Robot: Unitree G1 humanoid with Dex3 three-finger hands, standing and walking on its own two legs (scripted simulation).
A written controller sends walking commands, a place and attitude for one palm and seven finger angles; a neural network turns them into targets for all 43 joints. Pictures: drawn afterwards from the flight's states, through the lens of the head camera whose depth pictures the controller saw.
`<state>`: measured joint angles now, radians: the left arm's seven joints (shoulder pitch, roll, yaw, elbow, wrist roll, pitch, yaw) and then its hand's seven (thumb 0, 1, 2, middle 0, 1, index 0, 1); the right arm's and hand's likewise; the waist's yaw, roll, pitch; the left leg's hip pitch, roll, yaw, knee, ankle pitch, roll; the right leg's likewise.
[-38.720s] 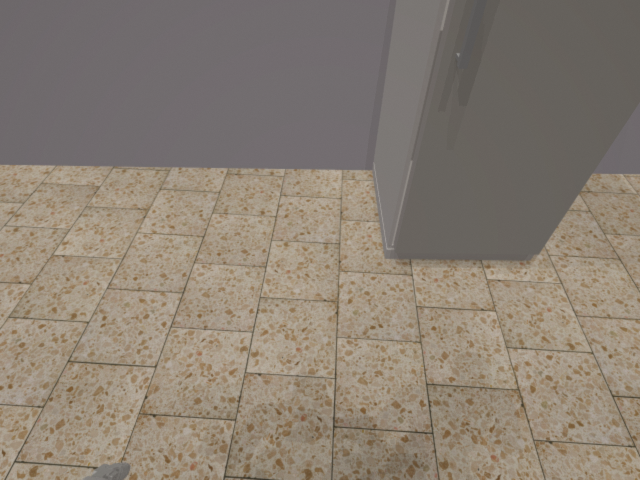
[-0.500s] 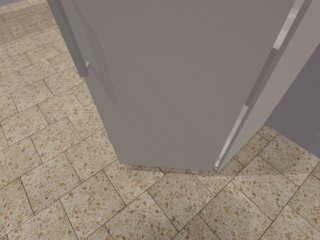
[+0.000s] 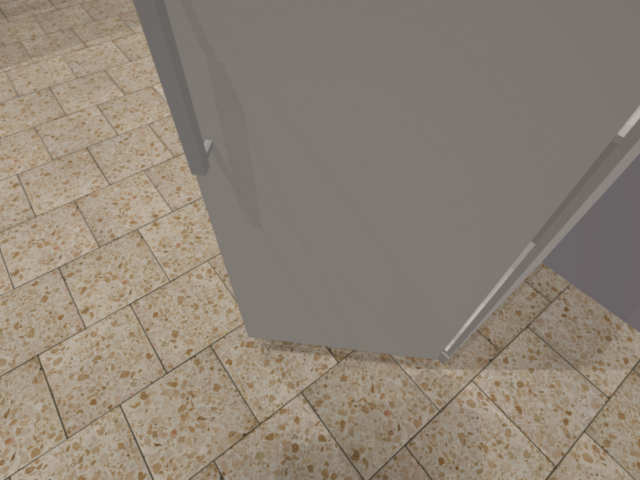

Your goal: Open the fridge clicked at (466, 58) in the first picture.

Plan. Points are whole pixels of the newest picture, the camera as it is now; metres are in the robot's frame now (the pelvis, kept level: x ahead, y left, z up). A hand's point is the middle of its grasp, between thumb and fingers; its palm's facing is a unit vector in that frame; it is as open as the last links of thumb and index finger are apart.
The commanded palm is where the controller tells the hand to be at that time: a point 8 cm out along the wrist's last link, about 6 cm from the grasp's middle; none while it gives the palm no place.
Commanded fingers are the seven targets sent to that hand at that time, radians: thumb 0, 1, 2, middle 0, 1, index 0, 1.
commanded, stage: come to a stop and stand still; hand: left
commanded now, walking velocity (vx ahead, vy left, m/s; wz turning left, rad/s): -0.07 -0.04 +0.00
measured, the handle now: (181, 77) +0.51 +0.20 +0.21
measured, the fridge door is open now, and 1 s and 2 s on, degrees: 42 42 42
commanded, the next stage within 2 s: look again from close up in 1.10 s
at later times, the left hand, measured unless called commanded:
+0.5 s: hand out of the picture +0.05 +0.18 -0.16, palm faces -0.01 -0.97 -0.25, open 7.4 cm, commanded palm none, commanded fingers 0.00 0.90 0.90 -0.20 -0.30 -0.20 -0.30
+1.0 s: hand out of the picture +0.01 +0.19 -0.17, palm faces +0.00 -0.98 -0.21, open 7.4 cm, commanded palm none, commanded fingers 0.00 0.90 0.90 -0.20 -0.30 -0.20 -0.30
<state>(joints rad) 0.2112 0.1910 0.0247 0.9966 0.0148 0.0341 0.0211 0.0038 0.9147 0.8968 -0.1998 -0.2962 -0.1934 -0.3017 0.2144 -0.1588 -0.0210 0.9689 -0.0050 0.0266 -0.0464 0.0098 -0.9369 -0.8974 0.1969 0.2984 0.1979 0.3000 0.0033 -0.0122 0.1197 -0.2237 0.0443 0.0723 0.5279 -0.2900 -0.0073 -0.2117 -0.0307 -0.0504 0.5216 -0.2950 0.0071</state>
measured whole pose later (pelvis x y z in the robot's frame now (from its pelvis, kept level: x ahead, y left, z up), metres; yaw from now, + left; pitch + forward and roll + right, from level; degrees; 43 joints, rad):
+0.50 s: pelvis -0.02 +0.00 +0.00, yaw -1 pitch -1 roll +1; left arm 0.25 0.18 -0.01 0.98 0.02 0.00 0.02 0.00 0.91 0.90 -0.20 -0.30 -0.20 -0.30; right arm 0.28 -0.19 -0.01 0.96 -0.02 0.00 -0.01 0.00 -0.91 -0.90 0.20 0.30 0.20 0.30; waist -0.01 0.03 0.00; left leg -0.24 0.04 0.09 0.52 -0.27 -0.01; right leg -0.25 -0.04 -0.03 0.56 -0.29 0.00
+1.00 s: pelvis -0.01 +0.00 +0.00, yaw +0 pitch -1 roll +0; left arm 0.26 0.20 -0.01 1.09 0.02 -0.01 0.02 0.00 0.91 0.90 -0.20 -0.30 -0.20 -0.30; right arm 0.26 -0.19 0.01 1.09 -0.01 -0.02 -0.02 0.00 -0.90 -0.90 0.19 0.30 0.20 0.30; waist 0.01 0.00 0.02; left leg -0.19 0.04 0.08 0.45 -0.23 -0.01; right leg -0.20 -0.03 -0.04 0.47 -0.25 0.01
